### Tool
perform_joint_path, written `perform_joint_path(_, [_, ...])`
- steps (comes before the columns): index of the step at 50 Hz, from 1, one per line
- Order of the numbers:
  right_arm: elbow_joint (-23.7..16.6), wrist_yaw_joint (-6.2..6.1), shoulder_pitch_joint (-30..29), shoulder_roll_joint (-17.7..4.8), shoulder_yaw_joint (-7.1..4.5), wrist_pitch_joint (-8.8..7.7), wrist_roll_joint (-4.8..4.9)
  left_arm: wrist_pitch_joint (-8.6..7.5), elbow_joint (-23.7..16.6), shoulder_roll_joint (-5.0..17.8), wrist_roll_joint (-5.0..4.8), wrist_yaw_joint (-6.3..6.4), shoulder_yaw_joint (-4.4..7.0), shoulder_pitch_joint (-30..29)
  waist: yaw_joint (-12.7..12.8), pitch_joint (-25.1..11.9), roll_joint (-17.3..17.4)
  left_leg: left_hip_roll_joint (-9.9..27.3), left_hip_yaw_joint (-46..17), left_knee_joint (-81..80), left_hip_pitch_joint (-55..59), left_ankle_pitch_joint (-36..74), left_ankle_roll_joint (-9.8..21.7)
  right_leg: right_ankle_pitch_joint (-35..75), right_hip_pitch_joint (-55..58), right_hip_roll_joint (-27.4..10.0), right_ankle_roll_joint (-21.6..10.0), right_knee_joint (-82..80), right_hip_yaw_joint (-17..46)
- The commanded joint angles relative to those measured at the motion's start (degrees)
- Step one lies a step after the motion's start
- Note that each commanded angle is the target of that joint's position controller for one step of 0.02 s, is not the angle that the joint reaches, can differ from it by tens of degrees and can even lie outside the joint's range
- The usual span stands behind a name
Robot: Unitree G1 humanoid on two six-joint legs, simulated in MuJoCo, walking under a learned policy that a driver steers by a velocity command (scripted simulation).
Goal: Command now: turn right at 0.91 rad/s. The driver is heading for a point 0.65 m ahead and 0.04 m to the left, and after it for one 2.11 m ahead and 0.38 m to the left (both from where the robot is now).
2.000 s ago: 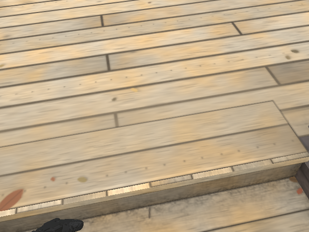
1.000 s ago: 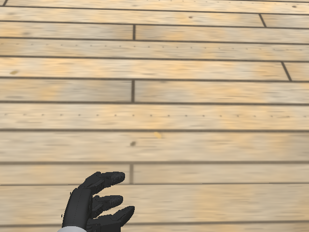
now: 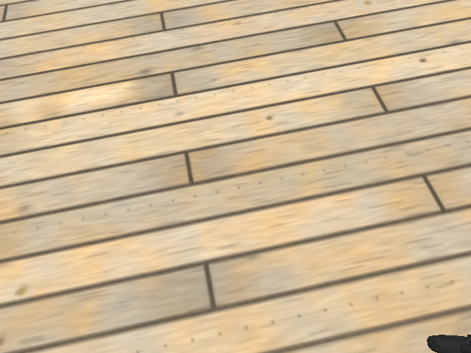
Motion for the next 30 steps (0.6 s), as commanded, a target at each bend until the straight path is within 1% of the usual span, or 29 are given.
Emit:
perform_joint_path(1, [-6.63, -0.25, -2.25, -3.62, -0.9, -1.54, -0.85, -1.47, -8.14, 8.06, -0.3, 2.16, 1.89, -3.34, -1.99, -12.35, -4.89, -0.19, -6.09, 3.29, -12.26, 6.52, 0.19, 15.0, 16.63, -12.35, -9.88, -13.42, 22.76])
perform_joint_path(2, [-6.8, -0.48, -0.51, -4.22, -1.31, -1.23, -0.58, -1.67, -9.59, 7.59, 0.18, 2.21, 1.61, -4.39, -2.59, -12.87, -7.28, -1.35, -5.77, 2.44, -10.13, 7.69, 0.21, 18.75, 14.31, -11.49, -10.1, -12.8, 22.22])
perform_joint_path(3, [-6.97, -0.56, 0.37, -3.75, -1.35, -0.98, -0.37, -1.95, -10.14, 7.11, 0.51, 2.22, 1.58, -3.86, -2.46, -13.82, -6.69, -2.27, -5.74, 0.03, -8.66, 8.38, 0.19, 20.69, 13.75, -10.66, -10.37, -12.34, 21.95])
perform_joint_path(4, [-7.33, -0.66, 0.0, -2.83, -0.96, -0.88, 0.51, -2.36, -10.57, 7.06, 0.15, 2.25, 1.58, -3.12, -2.1, -14.54, -6.43, -3.55, -5.89, -3.99, -7.43, 8.69, 0.02, 22.07, 13.4, -9.88, -10.52, -11.88, 22.1])
perform_joint_path(5, [-8.55, -0.61, -0.99, -1.45, -0.59, -1.0, 1.28, -2.26, -10.26, 8.15, -0.52, 2.32, 1.99, -2.27, -2.6, -14.6, -6.4, -4.54, -6.75, -9.54, -5.32, 8.87, 0.22, 20.94, 13.29, -9.12, -10.12, -11.04, 23.7])
perform_joint_path(6, [-8.65, -0.3, -1.04, 0.04, 0.06, -1.0, 1.2, -1.85, -10.72, 8.46, -0.87, 2.45, 2.22, -2.55, -2.42, -14.58, -5.99, -5.28, -6.71, -13.86, -4.45, 9.17, 0.42, 18.83, 13.36, -8.66, -9.71, -10.84, 24.23])
perform_joint_path(7, [-8.51, -0.15, -0.81, 0.36, 0.11, -0.92, 1.37, -1.64, -11.42, 9.64, -1.04, 2.38, 2.56, -3.07, -2.36, -14.36, -6.65, -5.95, -6.29, -17.43, -2.82, 9.53, 0.67, 17.07, 12.53, -8.73, -9.58, -10.66, 25.15])
perform_joint_path(8, [-8.36, -0.51, -0.44, -0.11, -0.14, -0.74, 1.58, -1.73, -11.35, 10.51, -0.69, 2.16, 2.65, -2.15, -2.06, -14.52, -7.78, -6.25, -5.93, -18.22, -1.33, 9.5, 0.76, 15.55, 11.95, -8.93, -9.15, -10.89, 25.74])
perform_joint_path(10, [-7.8, -1.01, 1.62, -0.45, -0.31, -0.01, 1.68, -1.99, -11.92, 7.95, 0.34, 0.87, 1.58, -4.3, -1.34, -14.5, -10.51, -4.92, -5.65, -20.97, 1.34, 9.68, 1.15, 14.87, 11.89, -9.21, -8.9, -9.68, 26.27])
perform_joint_path(11, [-8.24, -1.04, 2.34, -0.6, -0.51, 0.17, 1.92, -1.76, -11.58, 6.61, -0.04, 0.44, 1.12, -3.95, -1.28, -13.83, -11.99, -4.59, -5.36, -24.31, 3.44, 9.13, 1.5, 15.48, 11.34, -8.58, -8.68, -8.74, 26.2])
perform_joint_path(12, [-8.35, -1.06, 2.51, -0.24, -0.3, 0.1, 1.83, -1.13, -11.53, 5.06, 0.17, 0.51, 0.79, -3.1, -0.63, -12.69, -12.14, -4.47, -5.06, -27.96, 5.61, 9.22, 2.57, 15.25, 10.23, -7.71, -8.45, -8.29, 25.51])
perform_joint_path(13, [-8.45, -0.66, 3.58, 0.55, -0.2, -0.13, 1.42, -0.54, -11.2, 5.14, -0.02, 0.8, 0.68, -3.99, -1.77, -11.81, -12.87, -4.34, -4.13, -33.95, 9.25, 12.66, 3.36, 16.04, 9.0, -7.13, -7.43, -6.44, 24.77])
perform_joint_path(14, [-5.6, 1.93, 10.06, -2.72, -0.77, -2.8, -1.0, -3.75, -9.76, 5.02, 3.29, -1.66, -0.68, 1.74, -1.51, -7.46, 4.11, -3.36, -4.37, -28.15, 12.96, 12.8, 3.17, -14.51, -1.97, -11.52, -11.33, -10.21, 35.86])
perform_joint_path(15, [-4.34, 2.14, 15.16, -2.07, -1.09, -3.76, -2.29, -5.14, -9.5, 4.83, 1.93, -2.82, -0.72, -0.62, -5.58, -5.5, -0.33, -0.72, -6.61, -26.83, 21.26, 5.68, 5.63, -30.65, -12.91, -10.04, -9.62, -8.54, 37.86])
perform_joint_path(16, [-2.07, 2.12, 23.83, -3.48, -1.11, -4.33, -2.58, -6.02, -10.08, 3.3, 1.75, -3.85, -1.6, -5.64, -10.87, -4.52, 0.23, 4.69, -16.49, -37.21, 25.82, -7.5, 11.88, -31.86, -20.56, -4.71, -5.92, 0.63, 30.72])
perform_joint_path(17, [-1.44, 2.63, 22.81, -7.4, -1.84, -5.3, -2.56, -6.55, -10.05, -1.02, 2.24, -4.17, -2.81, -5.54, -9.19, -2.87, 7.91, 15.33, -41.32, -51.36, 33.52, -22.29, 23.95, -21.26, -35.66, 6.14, 1.99, 18.72, 16.71])
perform_joint_path(18, [-3.12, 2.06, 16.12, -7.46, -1.5, -5.49, -3.66, -6.53, -8.34, -1.47, 3.71, -4.26, -3.64, -5.63, -6.97, -2.12, 8.35, 19.96, -57.56, -58.06, 32.61, -29.82, 26.36, -12.35, -43.45, 4.76, 3.71, 26.77, 17.47])
perform_joint_path(19, [-5.12, 1.69, 9.72, -5.17, -0.55, -6.11, -1.67, -6.58, -4.9, 2.04, 3.98, -2.95, -2.81, -3.34, -4.44, -4.15, 5.42, 19.06, -52.96, -56.98, 28.98, -23.75, 24.78, -3.72, -41.11, 2.86, 4.78, 35.06, 16.96])
perform_joint_path(20, [-5.14, 1.85, 6.78, -3.03, 0.11, -6.47, -0.58, -6.12, -2.85, 3.7, 4.61, -1.92, -2.4, -2.04, -2.85, -6.41, 4.99, 16.08, -44.51, -55.6, 24.8, -19.13, 22.25, -1.17, -36.66, 2.1, 5.38, 40.14, 13.9])
perform_joint_path(21, [-3.92, 2.11, 8.6, -1.53, 0.74, -6.62, -0.5, -5.68, -2.71, 2.94, 5.43, -1.42, -2.67, -3.22, -2.91, -6.74, 4.59, 12.35, -37.21, -54.19, 23.02, -14.66, 19.38, 1.07, -34.04, 1.36, 5.01, 42.1, 12.69])
perform_joint_path(22, [-3.34, 1.77, 11.32, -1.18, 0.94, -6.63, -0.72, -5.55, -2.86, 1.94, 6.24, -1.26, -3.22, -5.15, -4.32, -7.05, 4.03, 10.35, -31.1, -53.6, 21.95, -10.8, 17.98, 1.64, -32.07, 0.15, 5.04, 42.2, 10.57])
perform_joint_path(23, [-2.93, 1.2, 12.39, -0.74, 1.2, -6.63, -1.03, -5.78, -2.67, 1.33, 6.1, -1.85, -3.61, -6.45, -4.97, -5.82, 4.0, 8.63, -26.97, -53.8, 20.4, -7.7, 16.96, 1.98, -30.61, 0.28, 5.56, 42.04, 8.31])
perform_joint_path(24, [-2.4, 0.98, 14.74, -0.81, 1.24, -6.55, -1.54, -6.17, -2.98, 1.06, 5.27, -2.52, -3.81, -8.56, -6.52, -4.7, 4.09, 8.07, -24.47, -54.16, 19.9, -4.98, 16.85, 1.98, -30.31, -0.15, 6.24, 42.03, 6.59])
perform_joint_path(25, [0.63, 1.01, 21.29, -6.2, -1.08, -5.58, 1.6, -4.06, -6.56, 5.71, 3.25, -3.62, -1.56, -10.75, -4.28, -4.63, -7.64, 7.44, -22.93, -58.31, 15.13, -1.35, 16.86, 3.75, -19.01, -4.41, 5.51, 29.6, 2.83])
perform_joint_path(26, [1.53, 0.72, 22.62, -6.56, -1.4, -5.01, 0.78, -3.23, -7.02, 3.67, 2.23, -4.55, -2.3, -12.9, -5.14, -1.89, -2.83, 6.13, -20.54, -60.18, 12.55, 2.54, 16.56, 2.62, -14.73, -3.55, 6.01, 22.92, -0.19])
perform_joint_path(27, [1.2, 0.72, 22.57, -5.4, -1.6, -4.83, 0.56, -3.02, -7.96, 1.21, 1.2, -4.72, -2.92, -14.36, -5.65, -0.25, 2.16, 4.97, -18.42, -61.2, 11.01, 5.68, 15.89, 1.83, -10.42, -3.2, 5.96, 16.84, -1.17])
perform_joint_path(28, [1.18, 0.51, 22.12, -5.28, -1.81, -4.53, -0.01, -2.63, -7.78, 0.1, 0.89, -4.65, -2.97, -14.48, -5.53, 0.64, 6.51, 4.45, -16.67, -61.51, 10.31, 7.41, 15.05, 0.04, -6.04, -2.5, 6.32, 11.58, -1.83])
perform_joint_path(29, [0.82, 0.68, 22.02, -5.42, -1.97, -3.88, -0.35, -2.5, -7.89, -0.15, 0.46, -4.4, -2.97, -13.33, -5.22, 1.15, 9.38, 4.01, -15.57, -60.95, 10.04, 6.24, 15.12, -3.4, -2.04, -1.04, 6.5, 6.5, -2.88])
perform_joint_path(30, [0.94, 0.76, 22.41, -5.89, -2.31, -3.46, -0.46, -2.52, -8.13, 0.65, 0.47, -3.93, -2.51, -13.17, -5.07, 1.66, 10.44, 4.56, -16.1, -60.11, 9.99, 4.94, 15.27, -5.68, 1.55, -0.34, 6.44, 2.29, -2.89])
Velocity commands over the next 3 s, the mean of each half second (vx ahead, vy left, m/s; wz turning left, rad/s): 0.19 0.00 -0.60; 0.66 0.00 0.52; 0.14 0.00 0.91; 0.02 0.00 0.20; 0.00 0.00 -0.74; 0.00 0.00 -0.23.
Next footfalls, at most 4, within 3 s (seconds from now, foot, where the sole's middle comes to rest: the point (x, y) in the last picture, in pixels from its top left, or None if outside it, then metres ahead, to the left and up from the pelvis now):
0.32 left None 0.12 0.13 -0.76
0.68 right None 0.21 -0.18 -0.76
1.08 left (259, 288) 0.60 0.02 -0.76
1.64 right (302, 239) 0.76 -0.11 -0.76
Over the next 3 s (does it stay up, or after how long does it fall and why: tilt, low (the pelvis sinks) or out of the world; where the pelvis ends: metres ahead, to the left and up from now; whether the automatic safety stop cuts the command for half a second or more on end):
stays up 0.70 -0.07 0.00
